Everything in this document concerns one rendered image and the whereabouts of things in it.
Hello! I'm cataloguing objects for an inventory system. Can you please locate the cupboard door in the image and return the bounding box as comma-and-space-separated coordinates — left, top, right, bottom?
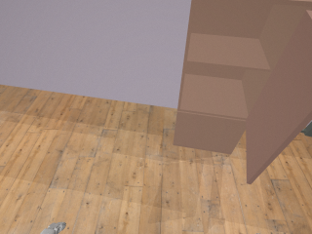
246, 10, 312, 184

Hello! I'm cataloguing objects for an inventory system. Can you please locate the handle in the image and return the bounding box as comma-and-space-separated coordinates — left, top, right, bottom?
301, 122, 312, 137

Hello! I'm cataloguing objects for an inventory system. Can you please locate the robot left hand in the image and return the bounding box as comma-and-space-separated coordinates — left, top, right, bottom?
40, 222, 66, 234

